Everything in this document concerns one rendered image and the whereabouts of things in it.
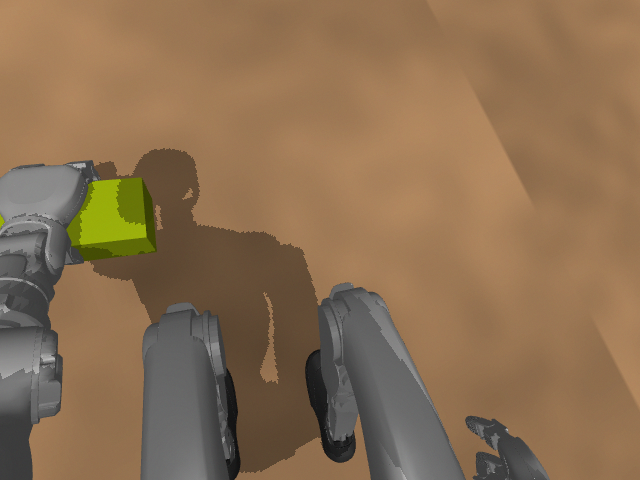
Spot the left robot hand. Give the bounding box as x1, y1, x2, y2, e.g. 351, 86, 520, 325
0, 160, 101, 265

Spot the left robot arm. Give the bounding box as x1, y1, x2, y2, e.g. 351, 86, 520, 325
0, 216, 68, 480

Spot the right robot hand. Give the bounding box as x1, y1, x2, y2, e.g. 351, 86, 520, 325
465, 416, 550, 480

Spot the right robot foot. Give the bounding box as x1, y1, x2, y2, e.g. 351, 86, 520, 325
305, 349, 356, 463

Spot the carton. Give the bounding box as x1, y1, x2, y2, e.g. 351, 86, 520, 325
0, 177, 157, 261

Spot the left robot foot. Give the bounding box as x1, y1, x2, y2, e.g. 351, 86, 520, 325
224, 368, 240, 480

